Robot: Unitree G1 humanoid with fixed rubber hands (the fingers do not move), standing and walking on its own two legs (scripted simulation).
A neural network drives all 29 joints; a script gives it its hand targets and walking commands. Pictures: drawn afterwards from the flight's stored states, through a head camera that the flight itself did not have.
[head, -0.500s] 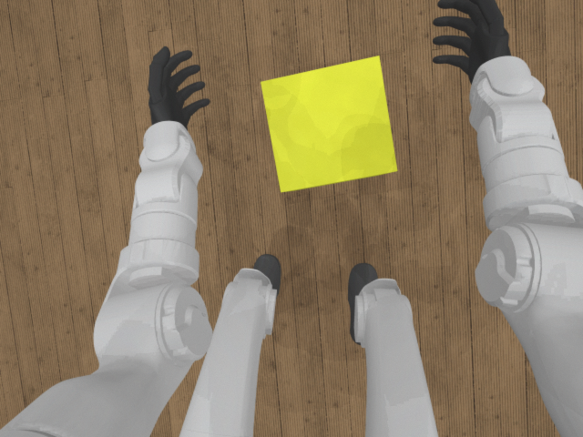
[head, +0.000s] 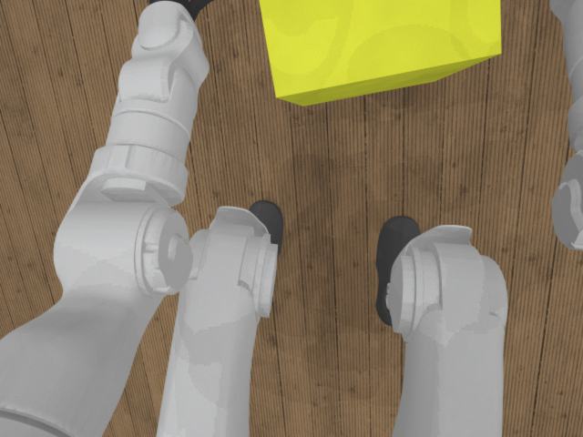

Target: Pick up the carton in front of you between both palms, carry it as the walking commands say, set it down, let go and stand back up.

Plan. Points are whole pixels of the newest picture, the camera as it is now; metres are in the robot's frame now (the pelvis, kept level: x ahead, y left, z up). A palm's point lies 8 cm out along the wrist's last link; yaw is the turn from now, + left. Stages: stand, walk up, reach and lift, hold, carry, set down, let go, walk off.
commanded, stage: reach and lift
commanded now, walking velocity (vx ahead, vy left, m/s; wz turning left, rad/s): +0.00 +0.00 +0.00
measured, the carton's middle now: (363, 2) +0.56 -0.04 -0.28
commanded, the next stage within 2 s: none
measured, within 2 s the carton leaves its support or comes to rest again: leaves its support in 0.92 s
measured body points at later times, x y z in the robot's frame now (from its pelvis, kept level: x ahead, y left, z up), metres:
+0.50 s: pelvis +0.01 +0.00 -0.03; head +0.38 -0.05 +0.21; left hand +0.55 +0.15 -0.21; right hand +0.59 -0.20 -0.21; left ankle +0.13 +0.13 -0.37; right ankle +0.11 -0.12 -0.37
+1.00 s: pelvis +0.02 +0.00 -0.03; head +0.37 -0.06 +0.23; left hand +0.56 +0.12 -0.19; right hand +0.58 -0.18 -0.21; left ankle +0.13 +0.13 -0.37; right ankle +0.11 -0.12 -0.37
